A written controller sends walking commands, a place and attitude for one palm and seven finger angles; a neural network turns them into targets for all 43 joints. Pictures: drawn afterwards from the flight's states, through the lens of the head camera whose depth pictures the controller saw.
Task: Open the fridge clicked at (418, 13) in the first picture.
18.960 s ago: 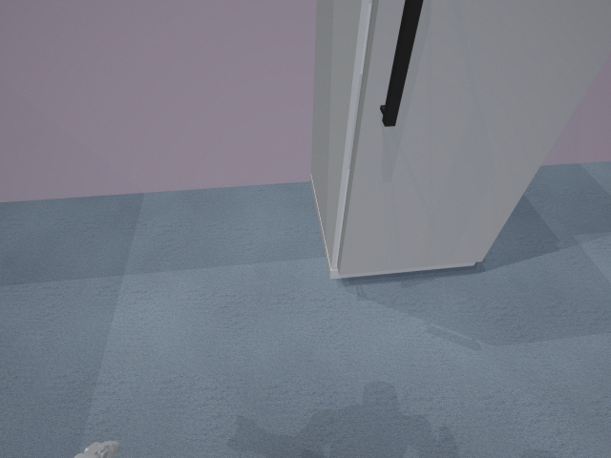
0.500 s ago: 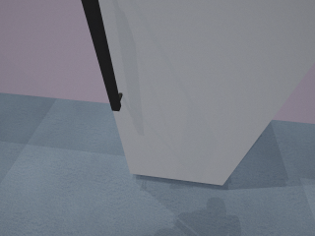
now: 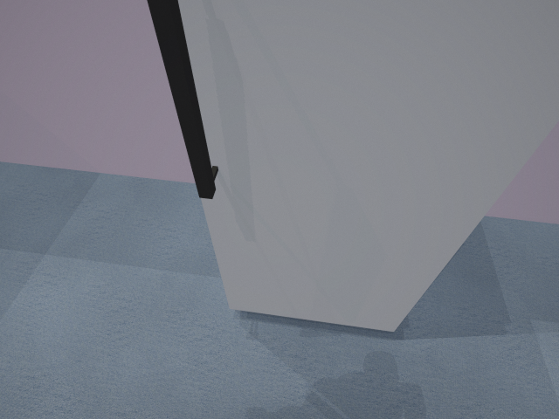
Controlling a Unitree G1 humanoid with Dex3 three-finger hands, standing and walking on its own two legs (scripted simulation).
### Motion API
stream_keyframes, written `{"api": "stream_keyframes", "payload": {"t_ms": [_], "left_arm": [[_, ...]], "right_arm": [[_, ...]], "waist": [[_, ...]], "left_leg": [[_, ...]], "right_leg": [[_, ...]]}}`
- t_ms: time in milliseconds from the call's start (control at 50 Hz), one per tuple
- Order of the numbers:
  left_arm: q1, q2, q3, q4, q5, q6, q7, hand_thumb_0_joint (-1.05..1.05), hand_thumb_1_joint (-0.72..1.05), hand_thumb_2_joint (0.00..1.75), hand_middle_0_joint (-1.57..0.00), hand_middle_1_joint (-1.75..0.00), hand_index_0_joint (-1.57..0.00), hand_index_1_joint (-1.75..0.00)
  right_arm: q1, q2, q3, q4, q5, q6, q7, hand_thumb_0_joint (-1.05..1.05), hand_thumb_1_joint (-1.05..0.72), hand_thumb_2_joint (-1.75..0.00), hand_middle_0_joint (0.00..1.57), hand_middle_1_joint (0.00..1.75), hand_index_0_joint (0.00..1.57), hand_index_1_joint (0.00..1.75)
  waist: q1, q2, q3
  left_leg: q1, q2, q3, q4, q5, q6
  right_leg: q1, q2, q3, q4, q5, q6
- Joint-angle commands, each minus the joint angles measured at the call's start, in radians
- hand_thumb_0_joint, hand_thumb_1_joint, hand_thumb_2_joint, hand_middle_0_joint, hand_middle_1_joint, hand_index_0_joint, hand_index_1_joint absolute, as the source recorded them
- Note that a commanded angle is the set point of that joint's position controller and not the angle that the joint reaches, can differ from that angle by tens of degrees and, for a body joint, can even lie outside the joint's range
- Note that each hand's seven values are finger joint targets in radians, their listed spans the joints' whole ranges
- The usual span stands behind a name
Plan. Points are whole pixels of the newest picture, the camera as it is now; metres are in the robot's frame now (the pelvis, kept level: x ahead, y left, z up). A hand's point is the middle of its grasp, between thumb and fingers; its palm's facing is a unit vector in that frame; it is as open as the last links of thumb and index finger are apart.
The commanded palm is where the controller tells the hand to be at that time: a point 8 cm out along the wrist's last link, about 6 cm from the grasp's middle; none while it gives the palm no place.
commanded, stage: raise the hand to about handle height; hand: left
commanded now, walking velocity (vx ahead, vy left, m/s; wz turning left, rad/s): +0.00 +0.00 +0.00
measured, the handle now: (188, 76) +0.50 +0.17 +0.23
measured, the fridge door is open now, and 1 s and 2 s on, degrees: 0 0 0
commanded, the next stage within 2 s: none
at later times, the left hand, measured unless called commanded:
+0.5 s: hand (116, 400) +0.14 +0.22 -0.01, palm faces +0.06 -1.00 -0.02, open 9.0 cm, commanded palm +0.13 +0.27 +0.02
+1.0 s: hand (71, 314) +0.21 +0.27 +0.08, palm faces -0.02 -1.00 -0.10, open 12.1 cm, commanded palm +0.18 +0.31 +0.10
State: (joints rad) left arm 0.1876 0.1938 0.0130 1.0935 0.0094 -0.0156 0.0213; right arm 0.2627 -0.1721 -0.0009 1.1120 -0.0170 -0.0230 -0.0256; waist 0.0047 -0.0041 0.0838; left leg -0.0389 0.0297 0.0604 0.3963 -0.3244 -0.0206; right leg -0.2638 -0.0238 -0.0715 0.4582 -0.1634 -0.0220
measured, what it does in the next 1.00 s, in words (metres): stands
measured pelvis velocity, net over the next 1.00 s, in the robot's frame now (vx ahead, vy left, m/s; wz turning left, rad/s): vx -0.01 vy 0.03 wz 0.04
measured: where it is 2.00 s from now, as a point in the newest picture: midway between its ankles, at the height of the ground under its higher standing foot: outside the picture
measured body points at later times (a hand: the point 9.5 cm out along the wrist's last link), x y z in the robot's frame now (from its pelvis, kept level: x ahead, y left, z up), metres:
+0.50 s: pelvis -0.03 +0.01 -0.05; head +0.01 +0.03 +0.40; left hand +0.13 +0.27 -0.01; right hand +0.21 -0.23 -0.07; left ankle -0.07 +0.13 -0.74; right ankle +0.05 -0.11 -0.74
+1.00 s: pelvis -0.01 +0.03 -0.02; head +0.00 +0.03 +0.43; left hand +0.21 +0.32 +0.09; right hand +0.17 -0.20 -0.09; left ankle -0.07 +0.13 -0.74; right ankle +0.05 -0.11 -0.74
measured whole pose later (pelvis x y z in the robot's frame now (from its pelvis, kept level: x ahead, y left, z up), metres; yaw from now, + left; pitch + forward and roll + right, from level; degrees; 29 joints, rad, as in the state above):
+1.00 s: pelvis -0.01 +0.03 -0.02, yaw +2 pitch +2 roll -2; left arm 0.25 0.35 0.31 -0.08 -0.33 -0.10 -0.41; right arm 0.29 -0.28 0.06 0.59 0.04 -0.34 -0.07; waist 0.03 0.03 -0.03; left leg -0.29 0.01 0.02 0.73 -0.47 0.02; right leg -0.45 -0.06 -0.09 0.66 -0.25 0.02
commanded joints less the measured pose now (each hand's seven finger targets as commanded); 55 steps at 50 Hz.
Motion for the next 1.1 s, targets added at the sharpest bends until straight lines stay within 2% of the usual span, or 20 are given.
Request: {"api": "stream_keyframes", "payload": {"t_ms": [0, 20, 40, 60, 80, 100, 120, 180, 220, 280, 320, 400, 420, 480, 580, 660, 800, 840, 1020, 1080], "left_arm": [[-0.654, 0.357, 0.188, -1.524, -0.196, -0.247, 0.033, 0.00, 0.88, 0.89, -0.20, -0.32, -0.20, -0.32], [-0.374, 0.413, 0.250, -1.428, -0.150, -0.234, 0.077, 0.00, 0.85, 0.88, -0.20, -0.33, -0.20, -0.33], [0.121, 0.068, 0.056, -1.185, -0.161, -0.111, 0.061, 0.00, 0.83, 0.87, -0.21, -0.34, -0.21, -0.34], [0.131, 0.014, 0.069, -1.053, -0.187, -0.084, 0.053, 0.00, 0.81, 0.86, -0.21, -0.36, -0.21, -0.36], [0.049, 0.031, 0.074, -1.105, -0.203, -0.139, 0.019, 0.00, 0.78, 0.85, -0.21, -0.37, -0.21, -0.37], [0.180, 0.055, 0.138, -1.045, -0.215, -0.204, -0.022, 0.00, 0.76, 0.84, -0.21, -0.39, -0.21, -0.39], [0.348, 0.055, 0.175, -0.960, -0.226, -0.263, -0.083, 0.00, 0.74, 0.83, -0.21, -0.40, -0.21, -0.40], [0.445, 0.035, 0.182, -0.927, -0.271, -0.489, -0.281, 0.00, 0.67, 0.80, -0.22, -0.45, -0.22, -0.45], [0.402, 0.145, 0.245, -0.934, -0.274, -0.584, -0.420, 0.00, 0.62, 0.78, -0.22, -0.48, -0.22, -0.48], [0.340, 0.173, 0.298, -1.033, -0.349, -0.512, -0.489, 0.00, 0.55, 0.75, -0.22, -0.53, -0.22, -0.53], [0.214, 0.178, 0.310, -1.168, -0.398, -0.476, -0.474, 0.00, 0.50, 0.73, -0.23, -0.55, -0.23, -0.55], [0.051, 0.191, 0.257, -1.421, -0.331, -0.501, -0.371, 0.00, 0.41, 0.69, -0.24, -0.62, -0.24, -0.62], [-0.016, 0.202, 0.230, -1.465, -0.320, -0.506, -0.365, 0.00, 0.39, 0.68, -0.24, -0.63, -0.24, -0.63], [0.003, 0.192, 0.197, -1.426, -0.288, -0.481, -0.377, 0.00, 0.32, 0.65, -0.24, -0.68, -0.24, -0.68], [0.078, 0.258, 0.290, -1.332, -0.309, -0.317, -0.424, 0.00, 0.20, 0.60, -0.25, -0.75, -0.25, -0.75], [0.089, 0.263, 0.350, -1.314, -0.358, -0.219, -0.427, 0.00, 0.11, 0.56, -0.26, -0.81, -0.26, -0.81], [0.015, 0.279, 0.372, -1.368, -0.371, -0.197, -0.418, 0.00, -0.06, 0.49, -0.27, -0.92, -0.27, -0.92], [-0.027, 0.306, 0.383, -1.384, -0.369, -0.185, -0.427, 0.00, -0.10, 0.47, -0.27, -0.94, -0.27, -0.94], [-0.188, 0.392, 0.442, -1.399, -0.360, -0.114, -0.438, 0.00, -0.31, 0.38, -0.29, -1.08, -0.29, -1.08], [-0.214, 0.401, 0.462, -1.345, -0.367, -0.081, -0.456, 0.00, -0.38, 0.35, -0.29, -1.12, -0.29, -1.12]], "right_arm": [[-0.046, -0.258, -0.038, -0.439, 0.068, -0.189, -0.040, 0.00, -0.90, -0.90, 0.20, 0.30, 0.20, 0.30], [-0.073, -0.179, -0.010, -0.396, 0.057, -0.278, -0.067, 0.00, -0.90, -0.90, 0.20, 0.30, 0.20, 0.30], [-0.094, -0.141, -0.014, -0.433, 0.050, -0.319, -0.066, 0.00, -0.90, -0.90, 0.20, 0.30, 0.20, 0.30], [-0.078, -0.161, -0.021, -0.398, 0.058, -0.330, -0.062, 0.00, -0.90, -0.90, 0.20, 0.30, 0.20, 0.30], [-0.083, -0.197, -0.044, -0.454, 0.050, -0.346, -0.052, 0.00, -0.90, -0.90, 0.20, 0.30, 0.20, 0.30], [-0.069, -0.196, -0.069, -0.469, 0.039, -0.360, -0.044, 0.00, -0.90, -0.90, 0.20, 0.30, 0.20, 0.30], [-0.081, -0.196, -0.073, -0.510, 0.036, -0.368, -0.026, 0.00, -0.90, -0.90, 0.20, 0.30, 0.20, 0.30], [-0.121, -0.203, -0.086, -0.602, 0.034, -0.343, 0.023, 0.00, -0.90, -0.90, 0.20, 0.30, 0.20, 0.30], [-0.136, -0.249, -0.102, -0.684, 0.040, -0.323, 0.049, 0.00, -0.90, -0.90, 0.20, 0.30, 0.20, 0.30], [-0.144, -0.233, -0.092, -0.782, 0.078, -0.290, 0.022, 0.00, -0.90, -0.90, 0.20, 0.30, 0.20, 0.30], [-0.127, -0.227, -0.079, -0.813, 0.075, -0.282, 0.004, 0.00, -0.90, -0.90, 0.20, 0.30, 0.20, 0.30], [-0.048, -0.201, -0.062, -0.797, 0.056, -0.297, -0.019, 0.00, -0.90, -0.90, 0.20, 0.30, 0.20, 0.30], [-0.034, -0.212, -0.048, -0.787, 0.043, -0.300, -0.023, 0.00, -0.90, -0.90, 0.20, 0.30, 0.20, 0.30], [-0.031, -0.212, -0.038, -0.741, 0.053, -0.318, -0.033, 0.00, -0.90, -0.90, 0.20, 0.30, 0.20, 0.30], [-0.073, -0.213, -0.026, -0.725, 0.063, -0.335, -0.044, 0.00, -0.90, -0.90, 0.20, 0.30, 0.20, 0.30], [-0.106, -0.207, -0.005, -0.733, 0.061, -0.340, -0.043, 0.00, -0.90, -0.90, 0.20, 0.30, 0.20, 0.30], [-0.074, -0.217, 0.004, -0.717, 0.060, -0.376, -0.041, 0.00, -0.90, -0.90, 0.20, 0.30, 0.20, 0.30], [-0.065, -0.222, 0.008, -0.709, 0.058, -0.382, -0.044, 0.00, -0.90, -0.90, 0.20, 0.30, 0.20, 0.30], [-0.068, -0.224, 0.012, -0.678, 0.063, -0.381, -0.063, 0.00, -0.90, -0.90, 0.20, 0.30, 0.20, 0.30], [-0.071, -0.223, 0.017, -0.671, 0.066, -0.369, -0.064, 0.00, -0.90, -0.90, 0.20, 0.30, 0.20, 0.30]], "waist": [[-0.055, 0.209, -0.584], [-0.011, 0.318, -0.455], [0.011, 0.247, -0.314], [-0.029, 0.037, -0.143], [-0.051, -0.089, -0.036], [-0.017, -0.182, -0.072], [0.030, -0.139, -0.065], [0.032, -0.213, -0.095], [0.017, -0.099, -0.110], [0.038, -0.138, -0.229], [0.029, -0.060, -0.246], [-0.014, 0.079, -0.332], [-0.041, 0.073, -0.312], [-0.052, 0.125, -0.301], [-0.001, 0.098, -0.340], [0.030, 0.020, -0.290], [0.025, 0.026, -0.270], [0.028, 0.081, -0.278], [0.040, 0.130, -0.254], [0.038, 0.095, -0.245]], "left_leg": [[-0.021, -0.037, -0.054, -0.019, 0.410, 0.017], [0.008, -0.030, 0.010, -0.012, 0.372, 0.009], [-0.135, -0.016, -0.036, -0.047, 0.431, -0.003], [-0.195, -0.009, -0.051, 0.000, 0.330, 0.000], [-0.290, -0.013, -0.072, 0.035, 0.204, 0.017], [-0.347, -0.021, -0.058, 0.075, 0.129, 0.023], [-0.401, -0.034, -0.046, 0.110, 0.107, 0.015], [-0.583, -0.054, -0.013, 0.253, -0.032, 0.000], [-0.596, -0.063, -0.008, 0.339, -0.068, 0.007], [-0.675, -0.083, 0.007, 0.377, -0.104, 0.032], [-0.655, -0.079, -0.009, 0.385, -0.100, 0.035], [-0.556, -0.050, -0.047, 0.384, 0.011, 0.038], [-0.547, -0.043, -0.060, 0.390, 0.022, 0.041], [-0.516, -0.035, -0.078, 0.370, 0.052, 0.038], [-0.501, -0.031, -0.093, 0.307, 0.119, 0.027], [-0.509, -0.027, -0.100, 0.244, 0.126, 0.019], [-0.438, -0.019, -0.098, 0.198, 0.162, 0.014], [-0.400, -0.020, -0.095, 0.184, 0.204, 0.010], [-0.276, -0.017, -0.099, 0.118, 0.324, 0.006], [-0.258, -0.015, -0.093, 0.094, 0.351, 0.010]], "right_leg": [[0.329, -0.050, 0.095, 0.058, 0.431, -0.027], [0.263, -0.012, 0.107, 0.086, 0.213, -0.041], [0.188, -0.003, 0.018, 0.064, 0.082, -0.035], [0.078, -0.010, -0.010, 0.029, 0.061, -0.011], [-0.011, -0.014, -0.007, 0.010, -0.013, 0.010], [-0.036, -0.016, -0.004, 0.019, -0.118, 0.018], [-0.033, -0.020, 0.002, 0.055, -0.141, 0.004], [-0.113, -0.030, 0.068, 0.137, -0.284, 0.003], [-0.136, -0.049, 0.131, 0.163, -0.327, -0.025], [-0.134, -0.052, 0.182, 0.163, -0.401, 0.001], [-0.168, -0.041, 0.174, 0.185, -0.425, 0.002], [-0.166, -0.013, 0.098, 0.271, -0.216, 0.002], [-0.185, 0.000, 0.083, 0.297, -0.175, 0.000], [-0.187, 0.004, 0.040, 0.301, -0.099, 0.001], [-0.078, 0.001, 0.005, 0.273, -0.035, 0.003], [-0.033, 0.005, -0.019, 0.242, -0.042, 0.005], [-0.018, 0.009, -0.023, 0.204, -0.016, 0.009], [0.009, 0.010, -0.021, 0.193, 0.024, 0.005], [0.098, 0.016, -0.023, 0.120, 0.123, 0.001], [0.127, 0.015, -0.026, 0.095, 0.166, 0.006]]}}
